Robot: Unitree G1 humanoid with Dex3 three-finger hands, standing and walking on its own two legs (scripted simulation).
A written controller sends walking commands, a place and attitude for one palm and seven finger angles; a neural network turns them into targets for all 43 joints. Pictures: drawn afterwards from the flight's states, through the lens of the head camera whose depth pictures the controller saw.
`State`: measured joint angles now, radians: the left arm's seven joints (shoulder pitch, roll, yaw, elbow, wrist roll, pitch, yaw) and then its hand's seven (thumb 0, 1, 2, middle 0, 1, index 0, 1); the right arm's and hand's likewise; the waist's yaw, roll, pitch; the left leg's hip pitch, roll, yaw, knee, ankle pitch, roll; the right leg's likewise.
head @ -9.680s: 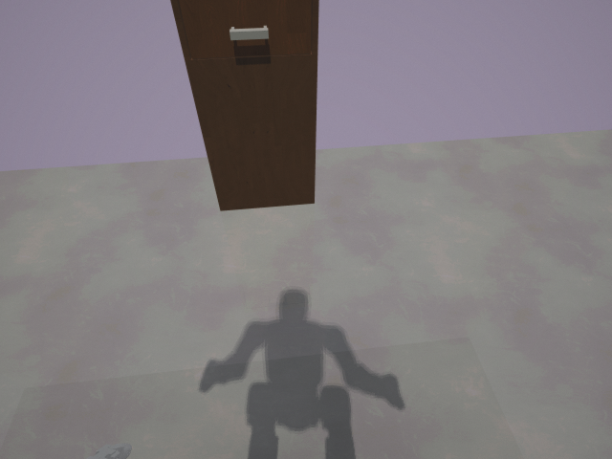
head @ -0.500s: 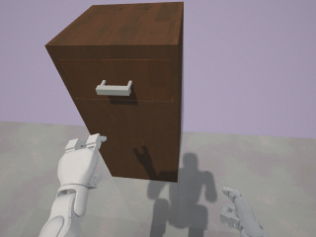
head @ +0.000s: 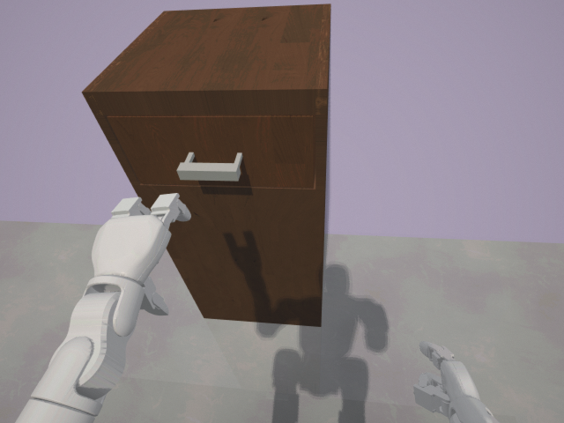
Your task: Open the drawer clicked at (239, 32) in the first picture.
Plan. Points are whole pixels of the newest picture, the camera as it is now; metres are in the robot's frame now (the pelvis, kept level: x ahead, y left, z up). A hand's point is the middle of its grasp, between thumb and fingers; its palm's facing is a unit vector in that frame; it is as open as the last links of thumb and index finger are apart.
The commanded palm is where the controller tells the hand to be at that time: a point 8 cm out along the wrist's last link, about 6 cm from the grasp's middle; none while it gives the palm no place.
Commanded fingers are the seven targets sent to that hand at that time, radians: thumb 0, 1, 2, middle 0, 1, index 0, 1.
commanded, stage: raise the hand with hooked fingers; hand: left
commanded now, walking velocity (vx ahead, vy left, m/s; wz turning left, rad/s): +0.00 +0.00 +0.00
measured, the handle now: (211, 164) +0.56 +0.23 +0.04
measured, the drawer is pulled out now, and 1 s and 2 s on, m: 0.00 0.00 0.00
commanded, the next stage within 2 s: move the hooked fingers above the handle in 0.66 s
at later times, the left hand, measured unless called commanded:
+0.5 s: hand (126, 235) +0.30 +0.25 +0.14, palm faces +0.02 -0.09 -1.00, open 13.9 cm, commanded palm +0.27 +0.25 +0.21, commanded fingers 0.00 -0.50 0.30 -0.30 -1.20 -0.30 -1.20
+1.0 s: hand (145, 234) +0.31 +0.23 +0.13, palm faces +0.03 -0.06 -1.00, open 13.9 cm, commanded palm +0.30 +0.24 +0.20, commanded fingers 0.00 -0.50 0.30 -0.30 -1.20 -0.30 -1.20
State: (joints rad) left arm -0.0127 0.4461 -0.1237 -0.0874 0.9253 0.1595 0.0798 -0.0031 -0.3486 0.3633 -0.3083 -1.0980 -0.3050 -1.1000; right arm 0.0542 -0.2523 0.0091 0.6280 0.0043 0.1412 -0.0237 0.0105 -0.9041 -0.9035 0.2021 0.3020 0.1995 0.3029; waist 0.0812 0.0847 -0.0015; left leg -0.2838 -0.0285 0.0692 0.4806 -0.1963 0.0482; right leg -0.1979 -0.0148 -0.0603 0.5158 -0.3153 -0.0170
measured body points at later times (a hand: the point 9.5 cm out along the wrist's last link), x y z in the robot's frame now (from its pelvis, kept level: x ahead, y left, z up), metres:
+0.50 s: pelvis -0.01 +0.01 +0.01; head +0.01 -0.03 +0.45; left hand +0.29 +0.25 +0.20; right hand +0.21 -0.20 -0.10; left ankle +0.04 +0.09 -0.74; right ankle -0.02 -0.11 -0.74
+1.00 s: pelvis -0.02 -0.01 +0.00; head -0.01 -0.04 +0.45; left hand +0.30 +0.23 +0.18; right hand +0.20 -0.21 -0.10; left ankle +0.04 +0.09 -0.74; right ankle -0.02 -0.11 -0.74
